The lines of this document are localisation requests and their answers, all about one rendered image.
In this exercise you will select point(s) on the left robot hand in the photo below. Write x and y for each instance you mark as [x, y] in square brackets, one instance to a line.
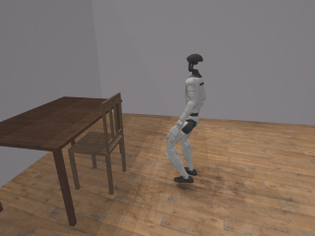
[174, 131]

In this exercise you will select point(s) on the left robot thigh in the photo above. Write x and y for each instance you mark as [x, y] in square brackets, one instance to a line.
[186, 128]

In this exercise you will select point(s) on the left robot forearm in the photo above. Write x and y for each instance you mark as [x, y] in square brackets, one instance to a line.
[187, 111]

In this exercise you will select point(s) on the right robot thigh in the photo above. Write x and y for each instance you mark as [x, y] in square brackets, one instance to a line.
[184, 142]

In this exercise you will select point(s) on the robot thigh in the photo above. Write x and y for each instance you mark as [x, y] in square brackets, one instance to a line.
[184, 142]
[186, 128]

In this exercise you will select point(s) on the chair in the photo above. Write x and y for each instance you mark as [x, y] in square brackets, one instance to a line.
[103, 144]

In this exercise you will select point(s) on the robot left upper arm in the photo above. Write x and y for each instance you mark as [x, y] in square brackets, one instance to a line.
[190, 85]

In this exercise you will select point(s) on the table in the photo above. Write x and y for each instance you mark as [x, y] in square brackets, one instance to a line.
[51, 127]

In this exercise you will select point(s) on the robot right upper arm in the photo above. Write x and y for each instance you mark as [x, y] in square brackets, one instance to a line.
[204, 94]

